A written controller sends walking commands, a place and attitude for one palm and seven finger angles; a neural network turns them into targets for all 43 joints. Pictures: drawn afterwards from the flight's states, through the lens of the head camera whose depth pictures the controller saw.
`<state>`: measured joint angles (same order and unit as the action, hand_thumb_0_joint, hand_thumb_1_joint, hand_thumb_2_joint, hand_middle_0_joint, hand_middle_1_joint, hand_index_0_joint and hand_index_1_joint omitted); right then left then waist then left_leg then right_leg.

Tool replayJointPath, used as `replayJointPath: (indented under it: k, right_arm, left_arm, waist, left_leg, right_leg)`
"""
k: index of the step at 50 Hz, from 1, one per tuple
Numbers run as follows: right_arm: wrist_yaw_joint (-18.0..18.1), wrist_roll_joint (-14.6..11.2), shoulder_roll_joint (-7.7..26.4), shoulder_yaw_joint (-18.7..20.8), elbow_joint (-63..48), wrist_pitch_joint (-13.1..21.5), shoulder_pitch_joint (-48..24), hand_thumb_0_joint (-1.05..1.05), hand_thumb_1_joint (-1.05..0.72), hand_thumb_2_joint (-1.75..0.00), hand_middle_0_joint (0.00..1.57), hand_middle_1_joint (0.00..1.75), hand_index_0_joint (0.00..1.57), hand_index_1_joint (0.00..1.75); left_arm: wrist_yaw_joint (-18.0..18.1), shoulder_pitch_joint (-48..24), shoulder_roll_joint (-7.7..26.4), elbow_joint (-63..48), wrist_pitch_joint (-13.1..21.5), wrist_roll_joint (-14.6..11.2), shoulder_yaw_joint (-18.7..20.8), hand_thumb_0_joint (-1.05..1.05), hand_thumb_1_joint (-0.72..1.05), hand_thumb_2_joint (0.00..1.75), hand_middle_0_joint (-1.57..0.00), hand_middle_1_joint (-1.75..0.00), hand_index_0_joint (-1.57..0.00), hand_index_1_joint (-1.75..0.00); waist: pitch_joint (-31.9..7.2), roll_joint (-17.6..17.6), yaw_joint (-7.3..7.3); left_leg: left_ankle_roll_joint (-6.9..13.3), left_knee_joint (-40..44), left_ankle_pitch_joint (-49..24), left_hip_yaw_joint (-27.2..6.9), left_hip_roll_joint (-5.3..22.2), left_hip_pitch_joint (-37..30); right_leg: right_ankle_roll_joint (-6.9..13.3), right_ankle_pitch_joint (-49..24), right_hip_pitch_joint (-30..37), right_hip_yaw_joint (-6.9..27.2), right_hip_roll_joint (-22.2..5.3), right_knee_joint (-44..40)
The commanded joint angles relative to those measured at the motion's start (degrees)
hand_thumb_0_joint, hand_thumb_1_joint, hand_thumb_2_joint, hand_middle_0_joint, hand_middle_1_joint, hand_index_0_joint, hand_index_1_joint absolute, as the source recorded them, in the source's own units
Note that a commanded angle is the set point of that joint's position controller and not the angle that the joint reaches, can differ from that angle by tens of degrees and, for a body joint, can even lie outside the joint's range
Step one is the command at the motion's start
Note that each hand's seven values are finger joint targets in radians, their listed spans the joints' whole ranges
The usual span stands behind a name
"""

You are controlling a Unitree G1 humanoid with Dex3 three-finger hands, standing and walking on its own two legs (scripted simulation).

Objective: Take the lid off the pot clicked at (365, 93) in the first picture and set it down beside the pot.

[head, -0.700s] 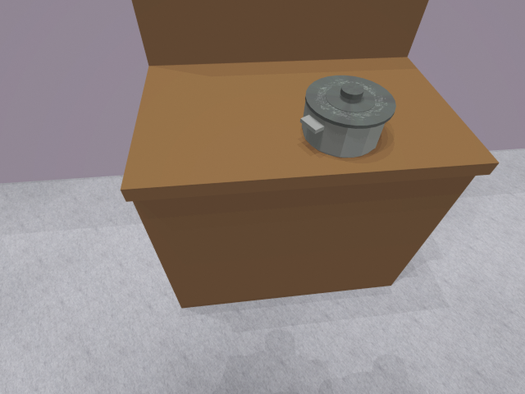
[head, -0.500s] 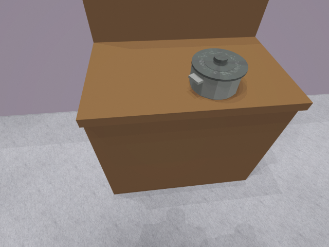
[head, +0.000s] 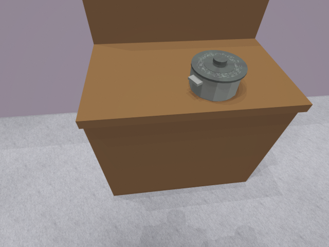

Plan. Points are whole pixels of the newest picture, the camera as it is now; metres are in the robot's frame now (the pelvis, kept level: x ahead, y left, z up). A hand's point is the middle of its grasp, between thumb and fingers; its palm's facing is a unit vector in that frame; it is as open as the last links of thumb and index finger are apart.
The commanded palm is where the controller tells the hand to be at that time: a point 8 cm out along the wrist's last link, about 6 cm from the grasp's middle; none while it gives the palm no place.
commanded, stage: walk to a spot facing it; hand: left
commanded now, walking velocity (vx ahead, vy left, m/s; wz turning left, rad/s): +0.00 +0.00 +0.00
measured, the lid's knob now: (220, 59) +0.72 -0.16 +0.09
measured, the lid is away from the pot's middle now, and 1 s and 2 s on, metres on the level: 0.00 0.00 0.00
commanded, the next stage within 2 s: none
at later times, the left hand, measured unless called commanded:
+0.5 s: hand out of the picture +0.04 +0.15 -0.16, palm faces -0.09 -0.95 -0.29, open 7.3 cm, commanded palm none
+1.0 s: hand (109, 246) +0.16 +0.17 -0.18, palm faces -0.37 -0.90 -0.25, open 7.4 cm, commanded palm none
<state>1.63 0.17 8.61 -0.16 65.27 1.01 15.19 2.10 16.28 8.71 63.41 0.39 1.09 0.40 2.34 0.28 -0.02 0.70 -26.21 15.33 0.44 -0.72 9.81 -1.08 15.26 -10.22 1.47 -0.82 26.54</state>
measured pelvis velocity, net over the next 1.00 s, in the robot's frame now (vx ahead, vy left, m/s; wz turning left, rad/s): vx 0.01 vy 0.00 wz -0.49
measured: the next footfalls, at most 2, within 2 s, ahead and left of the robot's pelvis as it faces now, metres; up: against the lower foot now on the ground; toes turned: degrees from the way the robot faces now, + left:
left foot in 0.96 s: +0.09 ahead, +0.08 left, +0.00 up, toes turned -30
right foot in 1.40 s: -0.05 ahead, -0.13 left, +0.00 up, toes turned -48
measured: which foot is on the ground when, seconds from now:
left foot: down 0.00-0.38, up 0.40-0.94, down 0.96-1.00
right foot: down 0.00-0.96, up 0.98-1.00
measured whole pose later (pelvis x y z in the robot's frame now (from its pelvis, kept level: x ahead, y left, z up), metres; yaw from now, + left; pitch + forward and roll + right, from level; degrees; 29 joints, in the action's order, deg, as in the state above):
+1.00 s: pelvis +0.01 +0.00 -0.01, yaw -28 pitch +2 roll +0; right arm 1.7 0.1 11.7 2.2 48.4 -0.4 6.0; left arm 0.0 13.5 14.6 51.1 -3.1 1.0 5.6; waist 4.3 2.5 -2.2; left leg 0.0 -29.1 15.1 -1.4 -1.0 14.9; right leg 0.6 19.8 -21.4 13.3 9.2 37.5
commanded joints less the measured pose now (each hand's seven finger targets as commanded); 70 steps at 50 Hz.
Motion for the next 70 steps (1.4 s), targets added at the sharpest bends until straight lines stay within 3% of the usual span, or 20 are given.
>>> replayJointPath:
  k: [1, 8, 15, 17, 18, 19, 20, 23, 26, 40, 45, 47, 48, 49, 51, 54, 65, 67, 69, 70]
  right_arm:
    - [0.6, 0.2, 5.9, 1.1, -1.4, 0.3, 3.8, 0.0, -0.9, -0.9, 0.2, 0.3, 0.2, 0.3]
    - [1.3, 0.6, 8.2, 2.8, -3.6, -0.6, 3.8, 0.0, -0.9, -0.9, 0.2, 0.3, 0.2, 0.3]
    - [1.0, 1.2, 10.8, 4.7, -8.5, -0.8, 1.2, 0.0, -0.9, -0.9, 0.2, 0.3, 0.2, 0.3]
    - [0.9, 1.2, 11.1, 5.0, -9.6, -0.9, -1.3, 0.0, -0.9, -0.9, 0.2, 0.3, 0.2, 0.3]
    - [0.8, 0.8, 9.8, 5.0, -10.4, -1.1, -2.2, 0.0, -0.9, -0.9, 0.2, 0.3, 0.2, 0.3]
    - [0.5, 0.5, 5.6, 4.2, -12.5, -1.1, -2.5, 0.0, -0.9, -0.9, 0.2, 0.3, 0.2, 0.3]
    - [0.8, 0.7, 7.1, 4.2, -13.8, -1.8, -5.5, 0.0, -0.9, -0.9, 0.2, 0.3, 0.2, 0.3]
    - [0.3, 0.8, 7.5, 4.6, -12.7, -1.8, -6.0, 0.0, -0.9, -0.9, 0.2, 0.3, 0.2, 0.3]
    - [0.0, 0.9, 6.9, 4.5, -12.7, -2.0, -5.6, 0.0, -0.9, -0.9, 0.2, 0.3, 0.2, 0.3]
    - [0.4, 0.1, 8.9, 4.5, -19.0, -2.0, -12.1, 0.0, -0.9, -0.9, 0.2, 0.3, 0.2, 0.3]
    - [0.8, -0.5, 9.2, 4.6, -19.1, -1.3, -6.2, 0.0, -0.9, -0.9, 0.2, 0.3, 0.2, 0.3]
    - [1.3, -0.1, 12.4, 5.2, -18.5, -0.6, -1.6, 0.0, -0.9, -0.9, 0.2, 0.3, 0.2, 0.3]
    - [1.1, 0.7, 17.1, 5.9, -19.7, -0.6, -2.8, 0.0, -0.9, -0.9, 0.2, 0.3, 0.2, 0.3]
    - [0.8, 0.9, 16.8, 5.4, -20.7, -1.1, -3.0, 0.0, -0.9, -0.9, 0.2, 0.3, 0.2, 0.3]
    - [0.7, 1.5, 12.2, 3.7, -21.7, -1.1, -6.8, 0.0, -0.9, -0.9, 0.2, 0.3, 0.2, 0.3]
    - [1.0, 1.3, 11.7, 3.0, -21.1, -0.6, -4.9, 0.0, -0.9, -0.9, 0.2, 0.3, 0.2, 0.3]
    - [0.4, 1.6, 15.8, 4.9, -16.4, -0.8, 5.6, 0.0, -0.9, -0.9, 0.2, 0.3, 0.2, 0.3]
    - [0.3, 1.5, 16.0, 5.2, -16.0, -0.7, 5.4, 0.0, -0.9, -0.9, 0.2, 0.3, 0.2, 0.3]
    - [-0.1, 0.8, 15.7, 5.3, -16.1, -0.8, 5.0, 0.0, -0.9, -0.9, 0.2, 0.3, 0.2, 0.3]
    - [-0.8, 0.2, 11.5, 4.3, -17.5, -0.9, 5.3, 0.0, -0.9, -0.9, 0.2, 0.3, 0.2, 0.3]
  left_arm:
    - [0.4, 3.7, 6.1, -1.4, 0.5, -0.1, 1.0, 0.0, 0.9, 0.9, -0.2, -0.3, -0.2, -0.3]
    - [-0.3, 2.5, 7.0, -4.1, -0.9, -0.1, 2.8, 0.0, 0.9, 0.9, -0.2, -0.3, -0.2, -0.3]
    - [-1.8, 2.2, 5.2, -7.8, -2.1, 0.3, 4.1, 0.0, 0.9, 0.9, -0.2, -0.3, -0.2, -0.3]
    - [-2.1, 6.1, 5.3, -7.2, -1.8, 0.3, 4.5, 0.0, 0.9, 0.9, -0.2, -0.3, -0.2, -0.3]
    - [-1.8, 8.5, 7.9, -6.7, -1.3, 0.7, 5.1, 0.0, 0.9, 0.9, -0.2, -0.3, -0.2, -0.3]
    - [-1.0, 10.1, 14.4, -6.8, -0.7, 1.0, 6.4, 0.0, 0.9, 0.9, -0.2, -0.3, -0.2, -0.3]
    - [-0.5, 12.2, 14.5, -7.1, -0.8, -0.2, 6.2, 0.0, 0.9, 0.9, -0.2, -0.3, -0.2, -0.3]
    - [-0.3, 3.8, 10.7, -9.6, -0.9, -0.3, 5.8, 0.0, 0.9, 0.9, -0.2, -0.3, -0.2, -0.3]
    - [-0.5, 3.8, 11.2, -11.0, -0.5, -0.3, 6.0, 0.0, 0.9, 0.9, -0.2, -0.3, -0.2, -0.3]
    - [-0.8, 2.5, 14.0, -14.6, -1.5, 0.2, 6.9, 0.0, 0.9, 0.9, -0.2, -0.3, -0.2, -0.3]
    - [-1.0, -1.8, 15.2, -16.4, -1.9, 0.0, 7.2, 0.0, 0.9, 0.9, -0.2, -0.3, -0.2, -0.3]
    - [-1.4, -3.3, 12.6, -17.8, -2.1, -0.5, 6.7, 0.0, 0.9, 0.9, -0.2, -0.3, -0.2, -0.3]
    - [-2.2, -2.5, 10.1, -18.6, -2.0, -0.7, 6.2, 0.0, 0.9, 0.9, -0.2, -0.3, -0.2, -0.3]
    - [-2.2, -3.4, 11.9, -18.4, -1.7, 0.3, 6.6, 0.0, 0.9, 0.9, -0.2, -0.3, -0.2, -0.3]
    - [-2.6, -1.4, 12.8, -16.8, -2.2, 0.9, 7.1, 0.0, 0.9, 0.9, -0.2, -0.3, -0.2, -0.3]
    - [-3.8, -2.3, 11.2, -16.2, -2.9, 0.4, 6.2, 0.0, 0.9, 0.9, -0.2, -0.3, -0.2, -0.3]
    - [-4.5, -13.1, 9.3, -18.4, -2.9, -0.3, 3.8, 0.0, 0.9, 0.9, -0.2, -0.3, -0.2, -0.3]
    - [-4.5, -11.8, 9.4, -18.0, -2.5, -0.3, 4.0, 0.0, 0.9, 0.9, -0.2, -0.3, -0.2, -0.3]
    - [-4.1, -4.8, 12.0, -15.8, -1.5, -0.1, 4.7, 0.0, 0.9, 0.9, -0.2, -0.3, -0.2, -0.3]
    - [-2.8, 0.2, 19.3, -14.5, -0.9, 0.4, 6.0, 0.0, 0.9, 0.9, -0.2, -0.3, -0.2, -0.3]
  waist:
    - [1.8, -0.6, 0.13]
    - [0.8, -2.8, 0.42]
    - [2.2, -9.8, -0.35]
    - [0.5, -5.6, -2.96]
    - [-0.2, 3.2, -4.2]
    - [-1.6, 20.3, -3.9]
    - [-1.4, 16.5, -5.41]
    - [1.4, 5.3, -1.55]
    - [-4.7, 3.5, -1.55]
    - [-5.8, 7.5, -2.94]
    - [-7.5, 7.3, -0.15]
    - [-8.4, 0.6, 2.22]
    - [-6.4, -15.2, 1.22]
    - [-2.9, -12.9, 1.2]
    - [-1.5, -8.0, -1.48]
    - [-2.4, -8.8, -1.09]
    - [-3.8, -12.6, 3.72]
    - [-4.7, -11.7, 2.62]
    - [-8.4, -6.4, -1.39]
    - [-12.5, 10.9, -3.13]
  left_leg:
    - [1.1, 5.2, -8.5, -4.8, 5.7, 1.4]
    - [1.9, 3.3, -7.6, -3.7, 9.4, -0.9]
    - [8.0, 6.8, -8.4, -5.7, 19.0, 2.3]
    - [5.3, -1.8, -11.2, -0.6, 17.0, 5.2]
    - [1.4, -12.6, -5.0, 4.2, 11.3, 9.9]
    - [-2.6, -25.6, 15.9, 8.9, 3.3, 22.1]
    - [-2.7, -33.7, 19.7, 1.6, 3.4, 21.4]
    - [-2.9, -38.9, 10.2, -1.8, 5.7, 23.4]
    - [-4.0, -35.4, 7.0, -0.8, 5.0, 21.5]
    - [-4.0, -22.0, 9.5, -3.1, 1.8, 16.2]
    - [-2.8, -4.1, 3.7, -2.8, -0.2, 4.3]
    - [0.1, 7.7, -1.2, -9.6, 7.5, -10.7]
    - [4.3, 12.1, -7.0, -24.1, 21.7, -14.8]
    - [8.8, 11.3, -13.3, -25.6, 27.0, -7.8]
    - [9.0, 10.6, -16.3, -16.9, 21.5, -0.7]
    - [6.6, 7.7, -28.1, -5.0, 15.4, -3.7]
    - [7.2, 2.0, -38.6, 2.0, 18.9, -9.3]
    - [5.5, -1.0, -37.4, 3.7, 19.0, -8.6]
    - [0.8, -13.0, -30.7, 7.8, 17.1, -0.9]
    - [-2.9, -24.9, -6.1, 11.7, 12.2, 15.8]
  right_leg:
    - [2.1, -8.4, -1.5, 2.9, -4.2, -4.3]
    - [3.0, -9.5, -7.3, 4.4, -1.8, 2.3]
    - [1.5, 11.4, -11.5, -1.7, 0.4, 17.4]
    - [1.8, 3.1, -4.5, -1.2, -0.1, 7.9]
    - [3.5, -8.5, 0.0, 7.1, -3.8, -1.3]
    - [8.6, -20.9, 6.1, 27.7, -17.8, -8.4]
    - [12.7, -23.7, 2.1, 31.5, -19.8, -10.3]
    - [13.2, -19.0, 0.2, 23.1, -12.8, -8.5]
    - [11.8, -23.6, 5.2, 19.1, -9.7, -6.8]
    - [12.9, -25.4, 4.6, 28.8, -8.2, -5.8]
    - [9.5, -26.5, 0.0, 29.6, -5.5, -2.0]
    - [4.7, -11.4, -13.1, 22.9, 2.0, 5.9]
    - [1.2, 13.1, -25.5, 12.6, 9.1, 17.4]
    - [-0.7, 17.0, -25.9, 6.0, 5.2, 29.1]
    - [-1.9, 11.5, -22.5, 5.4, 2.6, 38.3]
    - [-2.6, 6.7, -23.5, 2.5, 1.3, 42.9]
    - [-1.2, 10.3, -14.2, -5.7, -0.6, 16.7]
    - [0.0, 7.7, -10.0, -6.2, -0.1, 9.6]
    - [1.9, -6.6, 6.3, -4.6, -1.1, -3.2]
    - [7.1, -22.9, 20.9, 11.9, -14.2, -5.3]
